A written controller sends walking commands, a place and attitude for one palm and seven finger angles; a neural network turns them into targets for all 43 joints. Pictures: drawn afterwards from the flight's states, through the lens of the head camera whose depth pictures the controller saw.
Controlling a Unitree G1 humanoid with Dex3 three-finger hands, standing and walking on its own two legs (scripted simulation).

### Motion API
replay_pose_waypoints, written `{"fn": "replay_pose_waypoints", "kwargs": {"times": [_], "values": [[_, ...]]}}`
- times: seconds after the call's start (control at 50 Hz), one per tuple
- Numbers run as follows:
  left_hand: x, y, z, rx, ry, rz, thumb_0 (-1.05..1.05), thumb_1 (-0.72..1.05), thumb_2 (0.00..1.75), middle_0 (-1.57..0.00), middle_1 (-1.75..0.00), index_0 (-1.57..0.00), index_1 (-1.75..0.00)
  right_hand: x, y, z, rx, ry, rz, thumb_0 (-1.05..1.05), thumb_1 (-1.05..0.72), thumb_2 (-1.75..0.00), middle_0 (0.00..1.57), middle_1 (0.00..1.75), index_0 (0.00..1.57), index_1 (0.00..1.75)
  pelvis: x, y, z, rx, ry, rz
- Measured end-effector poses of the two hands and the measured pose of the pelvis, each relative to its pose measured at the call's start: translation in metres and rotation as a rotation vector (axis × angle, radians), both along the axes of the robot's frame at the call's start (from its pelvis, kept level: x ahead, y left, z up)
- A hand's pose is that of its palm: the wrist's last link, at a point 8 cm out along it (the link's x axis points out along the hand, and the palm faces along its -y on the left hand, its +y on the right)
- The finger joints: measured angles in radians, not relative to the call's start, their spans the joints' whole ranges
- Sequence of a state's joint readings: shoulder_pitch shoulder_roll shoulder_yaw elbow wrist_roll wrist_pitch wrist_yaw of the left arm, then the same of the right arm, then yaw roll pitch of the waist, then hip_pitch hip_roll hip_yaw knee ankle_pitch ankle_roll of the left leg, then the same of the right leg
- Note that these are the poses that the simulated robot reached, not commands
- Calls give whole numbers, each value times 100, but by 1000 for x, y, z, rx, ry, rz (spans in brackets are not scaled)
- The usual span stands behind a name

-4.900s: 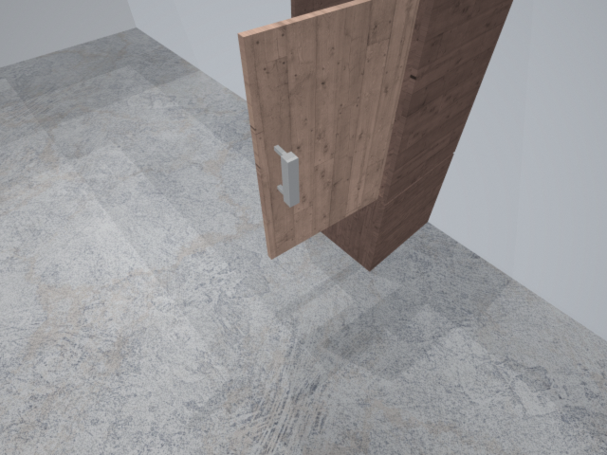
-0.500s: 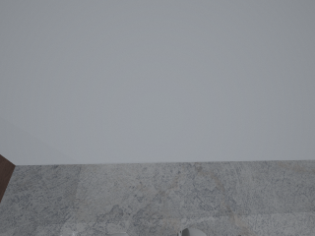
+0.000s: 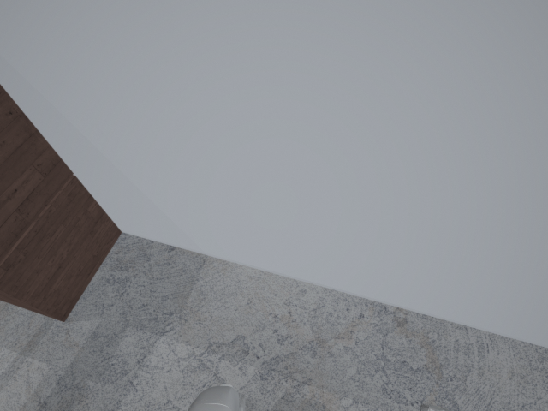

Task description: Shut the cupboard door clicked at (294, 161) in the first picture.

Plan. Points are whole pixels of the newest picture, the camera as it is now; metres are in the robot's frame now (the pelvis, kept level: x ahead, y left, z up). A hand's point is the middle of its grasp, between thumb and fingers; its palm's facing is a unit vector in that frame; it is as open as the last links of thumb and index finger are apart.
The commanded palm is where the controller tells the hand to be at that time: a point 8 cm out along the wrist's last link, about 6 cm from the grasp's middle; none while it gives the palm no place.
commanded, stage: turn to face it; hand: left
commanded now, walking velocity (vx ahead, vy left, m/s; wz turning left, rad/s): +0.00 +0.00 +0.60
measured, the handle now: out of the picture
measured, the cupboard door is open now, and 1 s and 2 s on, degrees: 84 84 84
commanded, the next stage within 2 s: take the last steps up to it in 1.86 s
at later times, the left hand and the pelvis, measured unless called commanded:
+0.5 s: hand out of the picture +0.05 +0.22 -0.16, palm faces +0.29 -0.91 -0.31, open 7.4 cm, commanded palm none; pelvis +0.01 -0.02 -0.02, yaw +17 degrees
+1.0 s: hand out of the picture -0.08 +0.20 -0.18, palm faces +0.61 -0.76 -0.25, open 7.4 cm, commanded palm none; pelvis +0.00 -0.02 -0.01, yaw +36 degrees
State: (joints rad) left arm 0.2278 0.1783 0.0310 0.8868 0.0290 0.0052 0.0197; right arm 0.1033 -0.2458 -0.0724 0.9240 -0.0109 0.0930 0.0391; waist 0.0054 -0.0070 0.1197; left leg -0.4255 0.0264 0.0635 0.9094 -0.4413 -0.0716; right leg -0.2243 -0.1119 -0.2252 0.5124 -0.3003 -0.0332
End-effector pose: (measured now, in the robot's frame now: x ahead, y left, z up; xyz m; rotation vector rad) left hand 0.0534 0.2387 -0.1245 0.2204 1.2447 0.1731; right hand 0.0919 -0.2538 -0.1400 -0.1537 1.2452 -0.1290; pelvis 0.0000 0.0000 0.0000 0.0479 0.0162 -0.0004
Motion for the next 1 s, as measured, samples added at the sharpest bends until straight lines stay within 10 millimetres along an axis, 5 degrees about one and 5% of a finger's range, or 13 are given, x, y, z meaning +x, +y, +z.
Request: {"fn": "replay_pose_waypoints", "kwargs": {"times": [0.14,0.2,0.36,0.54,0.74,0.88,1.0], "values": [[-52,22,-29,-40,59,149,1,90,90,-21,-30,-20,-30,53,29,4,-41,-89,157,0,-91,-90,20,30,20,30,-1,14,-16,-34,8,102],[-63,35,-35,-31,91,194,1,91,90,-21,-30,-20,-30,61,38,9,-62,-114,203,0,-91,-90,20,30,20,30,-3,16,-18,-33,4,141],[-45,44,-13,7,-7,250,1,91,90,-20,-30,-20,-30,49,32,12,-73,-41,254,0,-91,-90,20,30,21,30,-2,6,-5,-54,-2,217],[-29,12,1,74,-113,277,1,91,90,-20,-30,-20,-30,54,-3,-18,-35,37,286,0,-91,-90,20,30,21,30,5,-28,-15,-33,-4,329],[-80,-25,-4,-4,-60,430,1,91,90,-21,-30,-20,-30,94,20,0,-28,33,436,0,-91,-90,20,30,20,30,7,-33,-3,-11,-13,476],[-143,-17,-37,-47,1,591,1,90,90,-21,-30,-20,-30,130,70,4,-60,-73,596,0,-91,-90,20,30,20,30,-1,-17,-20,-37,-11,577],[-165,-6,-26,-22,29,674,1,91,90,-20,-30,-20,-30,132,85,16,-84,-79,667,0,-91,-90,20,30,21,30,-2,-16,-9,-57,-12,635]]}}
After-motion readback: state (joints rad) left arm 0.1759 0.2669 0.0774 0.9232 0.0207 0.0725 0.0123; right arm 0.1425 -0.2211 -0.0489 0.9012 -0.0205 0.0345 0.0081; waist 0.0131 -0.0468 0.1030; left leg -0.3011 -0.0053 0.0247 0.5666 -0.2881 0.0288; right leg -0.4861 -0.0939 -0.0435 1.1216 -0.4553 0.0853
